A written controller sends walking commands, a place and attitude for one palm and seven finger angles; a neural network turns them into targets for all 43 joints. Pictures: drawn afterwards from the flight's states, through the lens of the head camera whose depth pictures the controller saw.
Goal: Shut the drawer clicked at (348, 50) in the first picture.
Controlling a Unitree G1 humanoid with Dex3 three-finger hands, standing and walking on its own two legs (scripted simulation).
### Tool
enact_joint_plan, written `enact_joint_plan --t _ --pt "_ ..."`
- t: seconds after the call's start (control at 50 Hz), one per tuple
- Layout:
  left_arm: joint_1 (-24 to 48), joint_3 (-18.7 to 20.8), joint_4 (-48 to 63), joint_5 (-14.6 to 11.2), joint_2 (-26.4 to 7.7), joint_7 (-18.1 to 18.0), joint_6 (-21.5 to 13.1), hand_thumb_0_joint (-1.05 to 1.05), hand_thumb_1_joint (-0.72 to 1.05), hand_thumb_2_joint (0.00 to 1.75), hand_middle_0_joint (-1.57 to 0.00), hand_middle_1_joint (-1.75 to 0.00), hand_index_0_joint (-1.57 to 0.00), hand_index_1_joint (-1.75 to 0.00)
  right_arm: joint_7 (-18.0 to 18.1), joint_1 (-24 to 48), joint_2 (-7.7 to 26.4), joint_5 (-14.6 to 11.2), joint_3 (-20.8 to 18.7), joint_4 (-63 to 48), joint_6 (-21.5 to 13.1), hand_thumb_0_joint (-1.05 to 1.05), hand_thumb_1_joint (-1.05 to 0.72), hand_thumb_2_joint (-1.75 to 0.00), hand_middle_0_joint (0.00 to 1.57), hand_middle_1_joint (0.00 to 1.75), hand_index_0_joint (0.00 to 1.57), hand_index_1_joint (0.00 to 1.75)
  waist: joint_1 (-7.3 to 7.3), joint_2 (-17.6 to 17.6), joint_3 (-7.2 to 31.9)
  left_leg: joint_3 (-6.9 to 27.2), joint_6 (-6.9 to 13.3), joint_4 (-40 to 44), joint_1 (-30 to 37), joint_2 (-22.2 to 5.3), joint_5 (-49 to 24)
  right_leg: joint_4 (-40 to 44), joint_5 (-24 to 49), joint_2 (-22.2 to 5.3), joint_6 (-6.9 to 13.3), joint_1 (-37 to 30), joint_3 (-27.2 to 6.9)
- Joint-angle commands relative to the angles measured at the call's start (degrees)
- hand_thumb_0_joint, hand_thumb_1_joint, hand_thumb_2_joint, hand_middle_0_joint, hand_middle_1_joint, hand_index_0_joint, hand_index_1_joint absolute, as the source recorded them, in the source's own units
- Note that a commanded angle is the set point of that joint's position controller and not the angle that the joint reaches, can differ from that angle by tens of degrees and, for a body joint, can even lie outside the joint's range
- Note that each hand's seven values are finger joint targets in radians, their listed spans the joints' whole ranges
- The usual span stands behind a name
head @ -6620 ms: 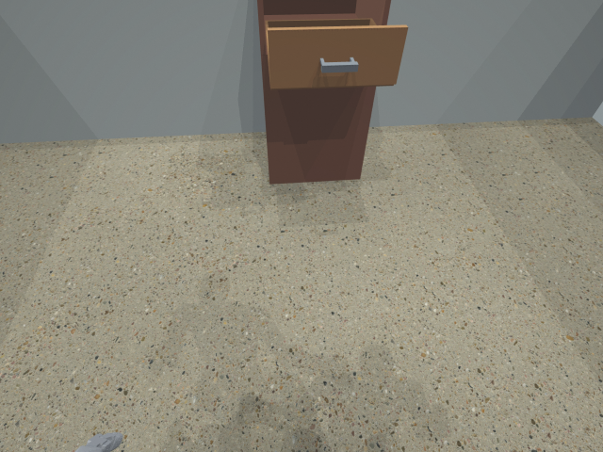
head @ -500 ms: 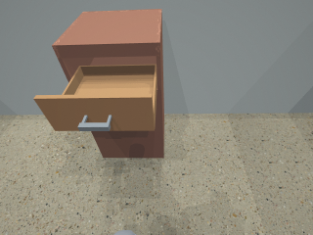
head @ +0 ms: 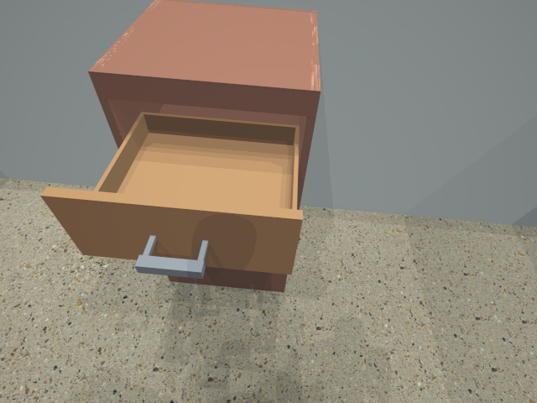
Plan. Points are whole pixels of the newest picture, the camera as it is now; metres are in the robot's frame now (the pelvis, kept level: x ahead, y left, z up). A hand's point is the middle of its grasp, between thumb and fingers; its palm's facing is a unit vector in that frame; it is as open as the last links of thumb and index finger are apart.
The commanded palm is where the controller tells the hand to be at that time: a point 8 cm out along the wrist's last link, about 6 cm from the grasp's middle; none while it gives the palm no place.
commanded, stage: come to a stop and stand still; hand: left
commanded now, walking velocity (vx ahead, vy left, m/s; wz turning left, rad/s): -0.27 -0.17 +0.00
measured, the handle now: (174, 255) +0.34 +0.20 -0.02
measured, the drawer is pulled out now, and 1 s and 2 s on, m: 0.28 0.28 0.28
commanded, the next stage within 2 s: look again from close up in 0.96 s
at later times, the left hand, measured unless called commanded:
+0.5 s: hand out of the picture +0.08 +0.14 -0.15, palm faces +0.05 -0.96 -0.28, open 7.3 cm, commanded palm none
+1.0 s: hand out of the picture -0.03 +0.18 -0.17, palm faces +0.04 -0.98 -0.19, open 7.4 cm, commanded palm none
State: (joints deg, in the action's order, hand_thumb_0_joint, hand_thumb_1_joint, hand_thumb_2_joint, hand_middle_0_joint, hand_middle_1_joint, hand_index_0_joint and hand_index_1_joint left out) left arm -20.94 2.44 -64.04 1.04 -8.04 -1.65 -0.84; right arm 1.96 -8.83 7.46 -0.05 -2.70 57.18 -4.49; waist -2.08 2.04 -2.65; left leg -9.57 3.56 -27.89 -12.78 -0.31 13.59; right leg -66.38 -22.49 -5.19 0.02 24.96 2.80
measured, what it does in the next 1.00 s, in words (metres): steps on the spot: right foot, then left foot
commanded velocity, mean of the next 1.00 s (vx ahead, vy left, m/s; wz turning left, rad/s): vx -0.01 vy -0.01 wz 0.00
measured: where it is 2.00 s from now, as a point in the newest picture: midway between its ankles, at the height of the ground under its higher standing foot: outside the picture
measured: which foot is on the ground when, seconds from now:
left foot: down 0.00-0.28, up 0.30-0.70, down 0.72-1.00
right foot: up 0.00-0.24, down 0.26-0.72, up 0.74-1.00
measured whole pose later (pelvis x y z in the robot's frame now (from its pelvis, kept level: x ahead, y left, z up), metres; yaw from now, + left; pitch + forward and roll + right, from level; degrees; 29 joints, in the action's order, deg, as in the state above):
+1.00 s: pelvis -0.02 -0.01 +0.01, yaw +0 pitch +1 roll +1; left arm -17.6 3.2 -62.6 1.2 -11.4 -0.4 2.5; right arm 2.5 -20.8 5.2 1.4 -0.3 62.1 -1.1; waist 0.5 2.9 0.3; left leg -2.0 0.5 -18.1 -5.2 0.0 13.9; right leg -51.9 -19.4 -1.5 -1.8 23.6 0.4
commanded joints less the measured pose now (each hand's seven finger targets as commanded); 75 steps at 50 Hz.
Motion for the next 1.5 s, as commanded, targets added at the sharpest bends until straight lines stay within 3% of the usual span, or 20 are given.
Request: enact_joint_plan --t 0.0,0.2,0.28,0.42,0.58,0.64,0.66,0.7,0.72,0.78,1.0,1.04,1.06,1.1,1.14,1.16,1.2,1.26,1.36,1.48 --pt "-7.1 0.1 1.6 0.1 0.6 -0.2 1.1 0.00 0.90 0.90 -0.20 -0.30 -0.20 -0.30 0.0 -5.0 4.7 0.9 0.6 0.2 0.5 0.00 -0.90 -0.90 0.20 0.30 0.20 0.30 -1.10 -5.6 -0.2 8.0 5.4 13.4 -5.7 -14.8 -34.5 8.3 6.6 -1.5 -2.0 -4.0 -2.0" --pt "1.2 0.9 6.3 0.2 -6.0 -0.7 1.9 0.00 0.90 0.90 -0.20 -0.30 -0.20 -0.30 0.4 -5.5 9.0 1.1 -1.2 1.2 4.3 0.00 -0.90 -0.90 0.20 0.30 0.20 0.30 0.11 -8.7 -1.0 10.0 2.3 2.9 0.7 -13.2 -29.4 36.2 14.1 1.1 -1.3 -11.3 0.1" --pt "1.9 1.8 7.2 0.3 -13.3 -0.7 0.7 0.00 0.90 0.90 -0.20 -0.30 -0.20 -0.30 0.0 -8.2 4.4 0.2 -1.4 0.2 6.3 0.00 -0.90 -0.90 0.20 0.30 0.20 0.30 0.66 8.5 5.5 5.7 -4.9 -19.7 -5.0 -0.4 19.7 43.8 59.1 -18.1 11.9 -15.8 -16.3" --pt "7.1 2.4 9.2 0.3 -11.4 -1.5 1.0 0.00 0.90 0.90 -0.20 -0.30 -0.20 -0.30 -0.7 -7.1 6.2 0.6 -1.9 0.6 7.6 0.00 -0.90 -0.90 0.20 0.30 0.20 0.30 0.65 6.5 7.7 11.0 -6.6 -33.4 -11.5 -0.2 13.3 44.9 43.6 -12.7 10.8 -18.7 -11.5" --pt "6.3 3.3 8.7 1.1 -13.4 -0.9 1.6 0.00 0.90 0.90 -0.20 -0.30 -0.20 -0.30 -1.5 -6.9 5.6 0.5 -1.1 0.0 6.6 0.00 -0.90 -0.90 0.20 0.30 0.20 0.30 -0.81 9.8 5.4 7.8 -5.5 -11.9 -4.0 0.0 13.2 52.2 9.4 -11.1 9.4 -14.7 -15.3" --pt "9.9 2.9 8.3 0.6 -12.5 -0.7 2.2 0.00 0.90 0.90 -0.20 -0.30 -0.20 -0.30 -1.4 -15.6 4.7 0.7 -0.5 3.2 5.8 0.00 -0.90 -0.90 0.20 0.30 0.20 0.30 3.54 9.1 5.2 5.2 -4.3 3.8 9.9 1.3 4.9 52.7 -5.0 -7.1 4.6 -4.9 -12.2" --pt "9.6 2.2 8.3 0.3 -10.5 -0.5 2.4 0.00 0.90 0.90 -0.20 -0.30 -0.20 -0.30 -1.1 -16.7 5.3 0.8 -0.4 3.8 5.4 0.00 -0.90 -0.90 0.20 0.30 0.20 0.30 3.97 5.0 4.7 7.0 -4.1 8.3 13.5 0.0 4.7 49.0 -7.9 -4.0 2.4 -1.1 -9.8" --pt "9.8 1.0 9.1 -0.6 -4.7 -0.1 2.8 0.00 0.90 0.90 -0.20 -0.30 -0.20 -0.30 -0.6 -13.5 11.4 2.0 -1.1 1.9 4.8 0.00 -0.90 -0.90 0.20 0.30 0.20 0.30 4.12 -17.6 -3.1 28.6 1.3 23.4 -0.5 -16.3 26.8 29.5 -3.0 4.8 -1.4 4.0 -0.3" --pt "10.7 1.2 9.3 -0.2 -5.5 0.1 2.9 0.00 0.90 0.90 -0.20 -0.30 -0.20 -0.30 -0.2 -8.8 12.2 2.0 -0.7 0.0 5.0 0.00 -0.90 -0.90 0.20 0.30 0.20 0.30 2.93 -15.1 -8.0 31.2 3.9 27.2 -10.4 -19.3 30.0 22.4 -1.2 4.1 -1.0 1.9 -2.9" --pt "5.2 2.0 6.2 0.8 -6.7 1.2 2.9 0.00 0.90 0.90 -0.20 -0.30 -0.20 -0.30 0.1 -4.8 10.0 1.6 0.1 -0.2 3.9 0.00 -0.90 -0.90 0.20 0.30 0.20 0.30 0.09 -12.3 -8.8 23.9 3.1 24.8 -9.4 -14.8 21.2 9.7 4.1 4.5 -1.1 3.4 -5.0" --pt "7.6 0.2 6.0 -0.5 -3.6 1.2 1.1 0.00 0.90 0.90 -0.20 -0.30 -0.20 -0.30 1.6 -16.1 9.1 1.8 -0.1 5.2 2.8 0.00 -0.90 -0.90 0.20 0.30 0.20 0.30 4.54 -11.7 1.2 17.3 5.6 8.7 13.3 -15.3 -34.1 28.2 -2.1 3.1 -1.3 -0.5 -1.1" --pt "-1.8 -0.3 -0.5 0.0 -5.8 -1.1 -0.1 0.00 0.90 0.90 -0.20 -0.30 -0.20 -0.30 0.3 -6.9 11.7 0.5 -0.4 2.8 2.2 0.00 -0.90 -0.90 0.20 0.30 0.20 0.30 -1.31 -12.0 1.6 11.7 0.4 -4.4 -3.0 -14.0 -23.5 33.6 13.4 -1.6 2.5 -14.2 -5.8" --pt "-8.4 0.1 -0.5 0.4 -8.9 -0.5 -1.0 0.00 0.90 0.90 -0.20 -0.30 -0.20 -0.30 -0.3 -4.2 7.5 0.4 1.1 0.5 2.3 0.00 -0.90 -0.90 0.20 0.30 0.20 0.30 -3.69 0.4 -0.7 7.7 -3.0 -9.7 -7.9 -4.9 -11.0 44.3 32.3 -1.6 2.2 -19.7 -7.6" --pt "-2.2 -1.3 1.9 0.0 -8.8 -0.6 -2.1 0.00 0.90 0.90 -0.20 -0.30 -0.20 -0.30 -0.5 -13.1 2.0 1.1 1.9 1.1 3.5 0.00 -0.90 -0.90 0.20 0.30 0.20 0.30 2.45 11.8 6.2 7.0 -4.3 -16.0 -6.8 -2.0 15.9 46.6 38.4 -11.4 7.6 -18.9 -14.8" --pt "1.5 -0.9 3.6 0.5 -8.5 -1.2 -1.9 0.00 0.90 0.90 -0.20 -0.30 -0.20 -0.30 -0.9 -12.8 1.7 1.0 2.0 1.9 3.5 0.00 -0.90 -0.90 0.20 0.30 0.20 0.30 4.12 3.9 5.8 5.8 -4.8 -10.6 -4.2 -0.4 11.8 40.8 47.9 -6.1 7.6 -19.5 -8.6" --pt "1.5 -0.7 2.8 -0.1 -8.7 -1.6 -2.2 0.00 0.90 0.90 -0.20 -0.30 -0.20 -0.30 -0.9 -14.3 2.2 0.8 1.9 2.7 3.6 0.00 -0.90 -0.90 0.20 0.30 0.20 0.30 4.46 11.6 9.1 6.1 -4.6 -6.5 -3.8 -1.5 7.6 37.1 55.5 -5.4 7.0 -23.5 -7.3" --pt "3.2 -1.5 2.7 -1.0 -5.9 -1.9 -1.7 0.00 0.90 0.90 -0.20 -0.30 -0.20 -0.30 -0.5 -16.1 4.9 0.5 1.8 4.2 3.0 0.00 -0.90 -0.90 0.20 0.30 0.20 0.30 4.83 8.1 9.8 9.2 -3.6 -0.4 2.4 -3.9 -9.8 33.8 46.3 -3.2 4.2 -21.3 -4.5" --pt "3.0 -1.7 3.0 -0.8 -6.2 -1.3 -0.7 0.00 0.90 0.90 -0.20 -0.30 -0.20 -0.30 -0.1 -11.5 5.3 0.9 2.3 4.4 3.1 0.00 -0.90 -0.90 0.20 0.30 0.20 0.30 2.46 -14.1 0.1 11.7 -2.7 1.5 1.4 -6.6 -22.8 36.4 22.6 0.4 2.7 -14.7 -4.8" --pt "2.5 -1.9 2.2 -0.6 -7.0 -0.9 -1.1 0.00 0.90 0.90 -0.20 -0.30 -0.20 -0.30 -0.1 -11.7 4.9 0.7 2.3 4.0 3.9 0.00 -0.90 -0.90 0.20 0.30 0.20 0.30 3.29 0.2 -2.1 10.7 -3.2 2.7 1.8 -4.6 -8.7 41.5 26.9 -1.1 3.0 -13.7 -6.1" --pt "2.8 -1.8 3.5 -0.6 -7.1 -0.8 -1.0 0.00 0.90 0.90 -0.20 -0.30 -0.20 -0.30 -0.3 -10.0 6.5 0.7 2.3 4.5 3.5 0.00 -0.90 -0.90 0.20 0.30 0.20 0.30 2.70 -1.0 -0.9 11.2 -2.9 5.3 3.2 -4.5 -8.9 42.9 21.8 -0.8 2.3 -15.1 -5.7"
